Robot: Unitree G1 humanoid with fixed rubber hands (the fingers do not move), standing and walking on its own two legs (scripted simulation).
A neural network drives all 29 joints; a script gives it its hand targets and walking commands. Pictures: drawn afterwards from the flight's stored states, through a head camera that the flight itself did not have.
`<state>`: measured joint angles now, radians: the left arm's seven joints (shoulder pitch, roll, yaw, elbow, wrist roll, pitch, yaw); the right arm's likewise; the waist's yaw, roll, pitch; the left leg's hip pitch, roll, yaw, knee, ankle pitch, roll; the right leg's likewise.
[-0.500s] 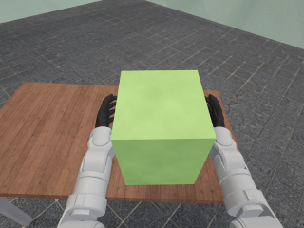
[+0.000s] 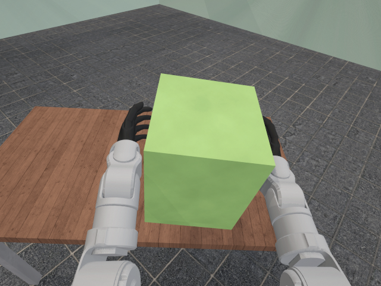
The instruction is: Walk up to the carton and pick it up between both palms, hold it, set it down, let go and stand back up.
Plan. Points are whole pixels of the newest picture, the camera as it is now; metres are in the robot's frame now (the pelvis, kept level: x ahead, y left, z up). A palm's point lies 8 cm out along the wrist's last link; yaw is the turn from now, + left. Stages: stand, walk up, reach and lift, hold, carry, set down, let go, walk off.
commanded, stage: reach and lift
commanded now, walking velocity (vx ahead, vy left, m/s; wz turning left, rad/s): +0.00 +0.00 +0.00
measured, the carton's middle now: (198, 155) +0.38 -0.02 +0.10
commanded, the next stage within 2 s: hold in 0.82 s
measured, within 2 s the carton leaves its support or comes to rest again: neither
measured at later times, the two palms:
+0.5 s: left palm (124, 137) +0.37 +0.13 +0.16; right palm (266, 150) +0.36 -0.16 +0.14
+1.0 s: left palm (122, 132) +0.37 +0.13 +0.18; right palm (268, 145) +0.36 -0.16 +0.15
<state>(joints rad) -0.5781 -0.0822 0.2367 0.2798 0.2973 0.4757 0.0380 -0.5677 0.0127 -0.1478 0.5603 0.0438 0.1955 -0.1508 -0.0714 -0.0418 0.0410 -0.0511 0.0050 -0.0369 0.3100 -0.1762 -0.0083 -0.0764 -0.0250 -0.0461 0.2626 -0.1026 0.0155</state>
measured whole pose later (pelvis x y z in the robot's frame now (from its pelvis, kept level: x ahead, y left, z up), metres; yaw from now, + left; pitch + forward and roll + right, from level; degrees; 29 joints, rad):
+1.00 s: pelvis +0.00 +0.00 +0.00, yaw +0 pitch -8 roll -1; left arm -0.58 -0.07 0.23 0.11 0.33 0.62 0.00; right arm -0.58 -0.02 -0.06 0.48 0.13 0.25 -0.19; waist -0.07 -0.05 0.09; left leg 0.01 0.02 -0.04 0.33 -0.20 -0.02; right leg 0.01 -0.01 -0.05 0.24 -0.11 0.01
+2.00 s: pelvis +0.00 -0.01 +0.00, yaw +1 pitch -10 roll -1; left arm -0.58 -0.08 0.26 0.05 0.35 0.68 -0.04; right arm -0.60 -0.02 -0.04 0.46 0.15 0.29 -0.21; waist -0.07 -0.05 0.11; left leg 0.04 0.03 -0.05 0.33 -0.21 -0.02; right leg 0.04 0.00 -0.06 0.24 -0.11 0.01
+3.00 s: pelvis +0.00 -0.01 +0.00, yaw +1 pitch -10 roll -1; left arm -0.60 -0.07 0.26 0.06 0.35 0.68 -0.04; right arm -0.60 -0.01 -0.05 0.45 0.14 0.27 -0.21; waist -0.06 -0.06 0.10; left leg 0.03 0.02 -0.05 0.34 -0.20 -0.02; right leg 0.03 -0.01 -0.06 0.25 -0.11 0.01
